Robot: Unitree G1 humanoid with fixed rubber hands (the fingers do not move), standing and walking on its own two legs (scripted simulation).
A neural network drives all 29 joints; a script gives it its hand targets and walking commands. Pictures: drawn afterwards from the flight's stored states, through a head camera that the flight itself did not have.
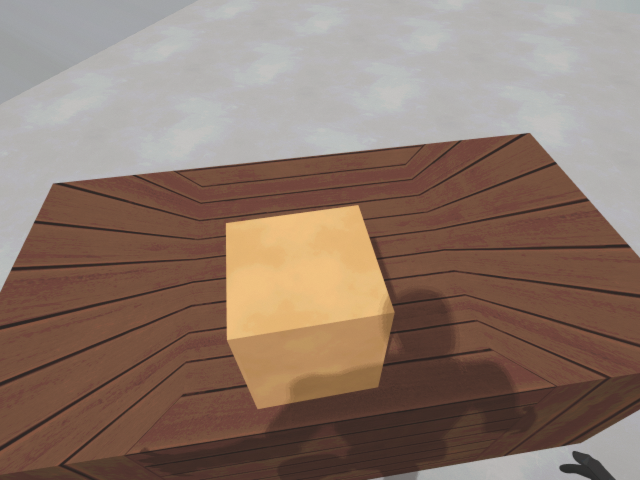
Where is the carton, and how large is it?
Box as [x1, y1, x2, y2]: [226, 205, 394, 408]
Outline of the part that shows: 357,205 226,223 227,341 257,408 376,387 378,385 394,312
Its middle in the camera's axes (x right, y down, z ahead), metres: -0.03 +0.11 +0.64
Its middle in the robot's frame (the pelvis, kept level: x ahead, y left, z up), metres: +0.41 +0.03 -0.08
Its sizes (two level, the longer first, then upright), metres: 0.210 0.200 0.250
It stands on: a pedestal, 0.56 m high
